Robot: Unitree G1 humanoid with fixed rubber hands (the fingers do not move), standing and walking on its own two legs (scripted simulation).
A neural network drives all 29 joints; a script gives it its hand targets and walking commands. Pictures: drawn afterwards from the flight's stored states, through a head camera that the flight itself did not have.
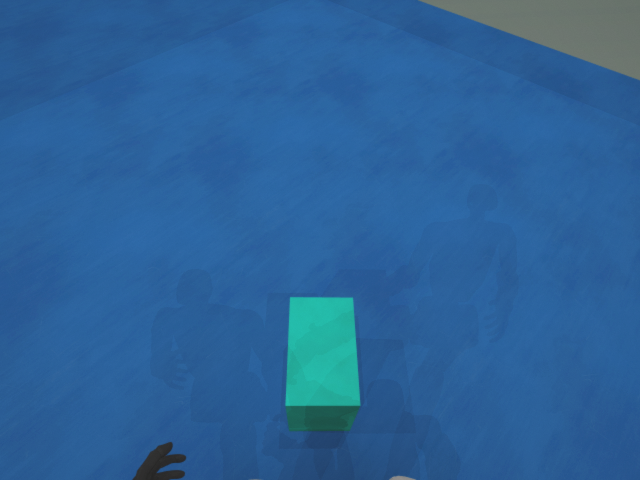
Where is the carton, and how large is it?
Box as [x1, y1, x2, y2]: [285, 297, 359, 430]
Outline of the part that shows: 290,297 285,404 289,430 349,430 359,407 352,298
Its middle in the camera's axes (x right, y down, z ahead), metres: +0.00 +0.35 +1.10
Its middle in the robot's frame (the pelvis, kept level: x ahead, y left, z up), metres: +0.47 +0.00 -0.62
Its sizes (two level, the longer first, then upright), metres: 0.286 0.175 0.272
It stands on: the floor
